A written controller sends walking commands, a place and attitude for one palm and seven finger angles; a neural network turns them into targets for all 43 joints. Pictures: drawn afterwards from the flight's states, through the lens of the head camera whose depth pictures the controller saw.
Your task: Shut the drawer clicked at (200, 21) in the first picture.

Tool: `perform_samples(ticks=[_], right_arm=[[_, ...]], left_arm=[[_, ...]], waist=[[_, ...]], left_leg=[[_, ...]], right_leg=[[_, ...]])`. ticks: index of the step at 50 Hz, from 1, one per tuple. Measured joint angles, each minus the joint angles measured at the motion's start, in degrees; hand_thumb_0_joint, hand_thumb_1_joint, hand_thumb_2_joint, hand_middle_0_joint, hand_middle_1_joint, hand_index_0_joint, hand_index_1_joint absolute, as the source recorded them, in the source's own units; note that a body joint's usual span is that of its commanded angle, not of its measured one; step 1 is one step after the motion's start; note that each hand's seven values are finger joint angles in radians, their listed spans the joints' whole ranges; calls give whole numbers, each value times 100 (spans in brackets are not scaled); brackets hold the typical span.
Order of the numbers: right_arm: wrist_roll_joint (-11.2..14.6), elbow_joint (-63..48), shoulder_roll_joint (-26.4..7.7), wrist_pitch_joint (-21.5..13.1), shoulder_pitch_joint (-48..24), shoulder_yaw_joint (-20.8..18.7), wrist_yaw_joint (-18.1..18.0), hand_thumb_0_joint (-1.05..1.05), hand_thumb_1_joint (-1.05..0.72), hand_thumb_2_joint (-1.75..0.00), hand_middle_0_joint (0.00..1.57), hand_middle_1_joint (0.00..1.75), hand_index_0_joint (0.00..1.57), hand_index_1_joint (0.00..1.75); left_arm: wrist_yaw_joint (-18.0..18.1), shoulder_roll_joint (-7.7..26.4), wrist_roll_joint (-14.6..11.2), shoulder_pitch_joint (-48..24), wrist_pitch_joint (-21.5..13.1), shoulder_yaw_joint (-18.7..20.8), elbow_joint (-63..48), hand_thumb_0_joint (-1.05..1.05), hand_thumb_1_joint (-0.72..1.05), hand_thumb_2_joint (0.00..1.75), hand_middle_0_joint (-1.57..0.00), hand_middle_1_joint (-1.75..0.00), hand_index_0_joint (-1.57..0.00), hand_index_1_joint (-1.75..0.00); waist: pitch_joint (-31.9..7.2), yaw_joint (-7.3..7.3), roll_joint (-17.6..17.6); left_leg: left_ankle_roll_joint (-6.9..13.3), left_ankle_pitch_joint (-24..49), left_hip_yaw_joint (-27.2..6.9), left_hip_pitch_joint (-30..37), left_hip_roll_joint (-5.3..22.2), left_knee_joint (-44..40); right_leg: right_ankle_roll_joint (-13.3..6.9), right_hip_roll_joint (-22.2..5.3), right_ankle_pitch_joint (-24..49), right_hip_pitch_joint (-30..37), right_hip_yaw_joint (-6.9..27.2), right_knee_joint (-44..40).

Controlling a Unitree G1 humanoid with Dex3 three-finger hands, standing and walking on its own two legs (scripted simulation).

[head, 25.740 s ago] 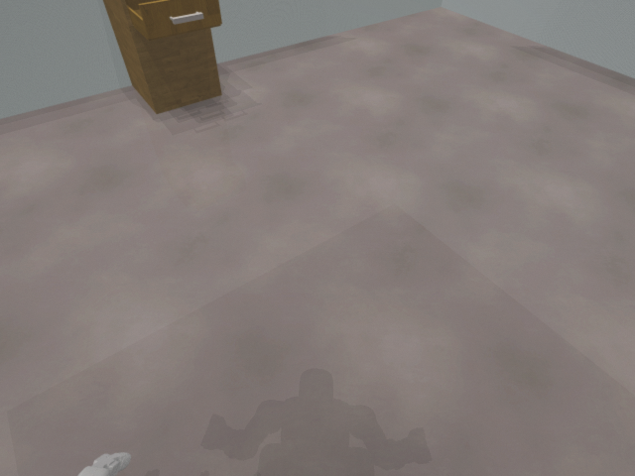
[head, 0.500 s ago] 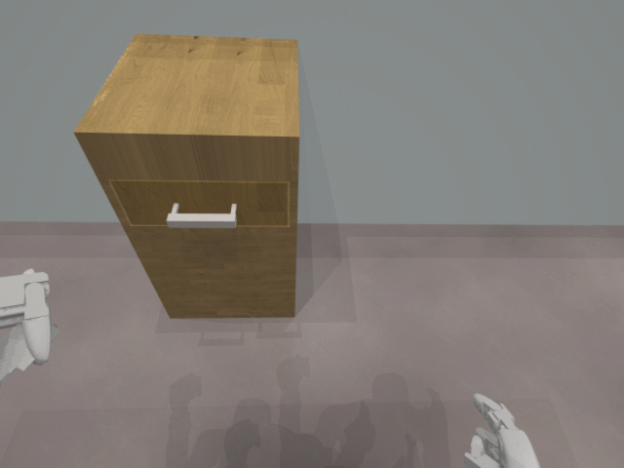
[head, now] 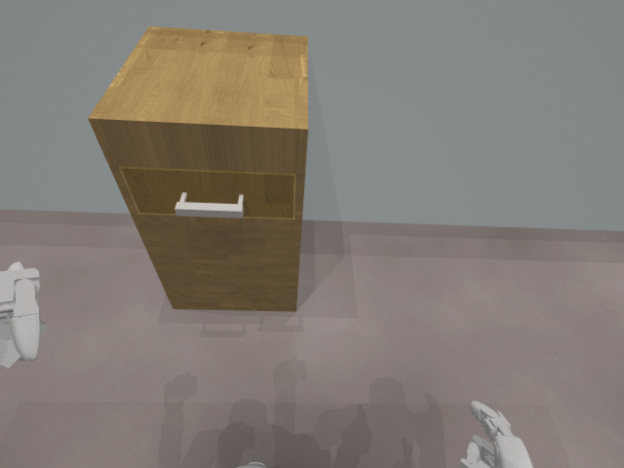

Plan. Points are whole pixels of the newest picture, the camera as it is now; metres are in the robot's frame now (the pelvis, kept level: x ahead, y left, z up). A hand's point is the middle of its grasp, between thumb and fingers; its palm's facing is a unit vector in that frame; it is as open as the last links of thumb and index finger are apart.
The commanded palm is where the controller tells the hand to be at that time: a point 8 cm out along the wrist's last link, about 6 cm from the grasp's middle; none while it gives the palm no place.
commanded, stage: step back with the hand held close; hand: left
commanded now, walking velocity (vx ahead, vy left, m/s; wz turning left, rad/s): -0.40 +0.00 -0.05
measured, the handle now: (211, 203) +0.70 +0.24 -0.18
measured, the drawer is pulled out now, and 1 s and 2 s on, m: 0.00 0.00 0.00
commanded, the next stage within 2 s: stop stepping back and stand still in 0.42 s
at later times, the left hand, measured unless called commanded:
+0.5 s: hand out of the picture +0.12 +0.27 +0.17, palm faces +0.34 -0.83 -0.44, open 3.2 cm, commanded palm +0.05 +0.30 +0.19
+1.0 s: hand out of the picture +0.03 +0.24 +0.18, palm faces +0.34 -0.87 -0.36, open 3.2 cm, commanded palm -0.02 +0.29 +0.19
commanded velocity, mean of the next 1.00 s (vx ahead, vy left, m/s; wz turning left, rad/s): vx -0.08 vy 0.00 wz -0.04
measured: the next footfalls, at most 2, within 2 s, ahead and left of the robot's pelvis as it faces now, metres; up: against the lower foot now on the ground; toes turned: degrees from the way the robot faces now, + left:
left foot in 0.40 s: +0.00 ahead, +0.10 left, +0.00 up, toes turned -2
right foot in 0.78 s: -0.14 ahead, -0.09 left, +0.00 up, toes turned -8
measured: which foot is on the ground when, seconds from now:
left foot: down 0.00-0.24, up 0.26-0.38, down 0.40-0.78, up 0.80-0.96, down 0.98-1.00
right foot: down 0.00-0.40, up 0.42-0.76, down 0.78-1.00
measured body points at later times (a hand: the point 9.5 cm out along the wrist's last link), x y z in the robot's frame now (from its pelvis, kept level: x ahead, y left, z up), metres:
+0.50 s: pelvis -0.09 +0.02 +0.01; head -0.05 +0.06 +0.46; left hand +0.10 +0.31 +0.19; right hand +0.08 -0.23 -0.06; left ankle -0.04 +0.10 -0.72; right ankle -0.07 -0.12 -0.68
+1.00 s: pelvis -0.17 +0.02 +0.00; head -0.20 +0.04 +0.45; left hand +0.00 +0.29 +0.20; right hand -0.08 -0.26 -0.07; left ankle -0.15 +0.13 -0.73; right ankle -0.24 -0.10 -0.72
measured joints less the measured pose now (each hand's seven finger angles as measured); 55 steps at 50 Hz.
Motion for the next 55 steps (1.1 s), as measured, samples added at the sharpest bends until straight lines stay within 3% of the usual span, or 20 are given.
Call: perform_samples(ticks=[4, 8, 12, 17, 18, 20, 21, 23, 26, 30, 35, 37, 39, 41, 44, 46, 49, 50, 53, 55], right_arm=[[-57, 78, 71, -147, -174, 70, 27, 1, -90, -90, 20, 30, 20, 30], [-110, 199, 77, -198, -542, 103, 73, 1, -90, -90, 20, 30, 20, 30], [-78, 106, 62, -119, -660, 77, 89, 1, -90, -90, 20, 30, 20, 30], [-23, 149, 14, 103, -456, -110, 82, 1, -90, -90, 20, 30, 20, 30], [-23, 176, 4, 163, -390, -130, 73, 1, -90, -90, 20, 30, 20, 30], [-9, 145, -66, 227, -279, -116, 41, 1, -90, -90, 20, 30, 20, 30], [-6, 162, -62, 223, -295, -126, 13, 1, -90, -90, 20, 30, 20, 30], [-39, 221, 31, 155, -373, -134, 4, 1, -91, -90, 20, 30, 20, 30], [-123, 224, 141, -97, -391, -25, 87, 1, -91, -90, 20, 30, 20, 30], [-110, 163, 308, -343, -326, 161, 235, 1, -90, -90, 20, 30, 20, 30], [-105, 60, 504, -329, -225, 392, 238, 1, -90, -90, 20, 30, 20, 30], [-100, 28, 538, -241, -190, 446, 207, 1, -90, -90, 20, 30, 20, 30], [-102, -17, 505, -138, -214, 468, 198, 1, -90, -90, 20, 30, 20, 30], [-107, 123, 326, -14, -267, 407, 187, 1, -90, -90, 20, 30, 20, 30], [7, 388, 141, 109, 80, 253, 168, 1, -90, -90, 20, 30, 20, 30], [38, 491, 38, 140, 321, 187, 93, 1, -90, -90, 20, 30, 20, 30], [37, 476, -246, 15, 537, 77, -85, 1, -90, -90, 20, 30, 20, 30], [33, 500, -298, -42, 508, 19, -148, 1, -90, -90, 20, 30, 20, 30], [22, 525, -192, -132, 266, -8, -206, 1, -91, -90, 20, 30, 20, 30], [-7, 452, -48, -250, 170, 60, -163, 1, -91, -90, 20, 30, 20, 30]], left_arm=[[-37, -66, -111, 26, -87, 166, -102, 1, 88, 90, -141, -160, -141, -160], [-98, -152, -219, -67, -113, -111, -196, 1, 89, 90, -141, -160, -141, -160], [-169, -41, -254, 63, -122, -272, -351, 1, 88, 90, -141, -160, -141, -160], [-109, 150, -264, 196, -107, -238, -305, 1, 88, 90, -141, -160, -141, -160], [-87, 152, -265, 209, -93, -198, -265, 1, 88, 90, -141, -160, -141, -160], [-46, 130, -287, 214, -79, -86, -208, 1, 88, 90, -141, -160, -141, -160], [-36, 131, -291, 137, -74, -35, -139, 1, 88, 90, -141, -160, -141, -160], [-35, 101, -294, -48, -26, 4, 69, 1, 88, 90, -141, -160, -141, -160], [-82, -52, -361, -51, 152, -97, 137, 1, 89, 90, -141, -160, -141, -160], [-126, -184, -363, 147, 339, -381, -399, 1, 89, 90, -141, -160, -141, -160], [-82, 22, -361, 341, 515, -376, -766, 1, 89, 90, -141, -160, -141, -160], [-39, 138, -375, 330, 621, -264, -633, 1, 88, 90, -141, -160, -141, -160], [-20, 221, -399, 354, 695, -124, -491, 1, 89, 90, -141, -160, -141, -160], [-53, 122, -454, 326, 786, -218, -356, 1, 89, 90, -141, -160, -141, -160], [-109, 64, -458, 390, 798, -342, -284, 1, 88, 90, -141, -160, -141, -160], [-73, -68, -418, 430, 748, -338, -273, 1, 88, 90, -141, -160, -141, -160], [16, -350, -339, 264, 667, -441, -143, 1, 88, 90, -141, -160, -141, -160], [41, -407, -320, 123, 661, -474, -55, 1, 88, 90, -141, -160, -141, -160], [87, -432, -260, -182, 741, -437, 228, 1, 89, 90, -141, -160, -141, -160], [64, -303, -252, -166, 809, -355, 203, 1, 89, 90, -141, -160, -141, -160]], waist=[[45, 178, -118], [382, 223, -154], [391, 147, -88], [26, 35, -111], [-73, 38, -159], [-192, 35, -179], [-163, 4, -239], [31, 97, -387], [193, 234, -322], [275, 350, -270], [79, 197, -275], [-42, 108, -302], [-143, 109, -391], [-76, 133, -200], [-334, 211, -235], [-526, 266, -351], [-586, 194, -202], [-516, 138, -190], [-182, 130, -363], [-48, 58, -408]], left_leg=[[-121, 121, 76, -236, 69, 5], [-192, 463, 54, -163, 113, -333], [-209, 625, 23, -160, 177, -423], [-358, -616, -77, -162, -44, 730], [-360, -693, -53, -10, -66, 741], [-297, -343, -48, 500, 9, -72], [-183, -296, -31, 515, -54, -279], [-47, -130, 76, 503, -136, -419], [-15, 171, 185, 517, 36, -705], [-42, 514, 333, 596, 294, -1071], [-131, 755, 443, 580, 424, -1332], [-229, 595, 461, 497, 358, -1360], [-357, 32, 577, 195, 250, -999], [-398, -359, 442, -109, 256, 83], [-368, -674, 409, -205, 137, 1419], [-295, -750, 489, 121, 192, 1169], [-173, -795, 423, 927, 381, -279], [-174, -551, 387, 938, 344, -425], [-252, -365, 542, 968, 195, -290], [-298, -291, 592, 1068, 181, -390]], right_leg=[[-116, 74, -535, 269, 217, -426], [-142, 106, -165, 234, 195, -580], [-154, 166, -14, 239, 170, -680], [-125, 17, 172, 312, 173, -946], [-93, -38, 224, 305, 201, -1019], [-4, -85, 282, 178, 212, -1012], [1, -152, 235, 20, 204, -806], [-55, -148, -392, -302, 301, 58], [-43, 35, -1076, -595, 204, 1257], [26, -46, -1200, -292, -92, 1351], [-27, -236, -1400, 716, -363, 35], [-134, -285, -1333, 1250, -499, -840], [-354, -385, -983, 1534, -458, -1590], [-325, -333, -220, 1485, -477, -1563], [-218, -403, -295, 1568, -495, -1574], [-209, -472, -384, 1546, -472, -1531], [-152, -455, -633, 1348, -630, -1069], [-114, -516, -777, 1211, -681, -762], [-111, -560, -1182, 765, -394, 148], [-105, -510, -1296, 588, -390, 275]])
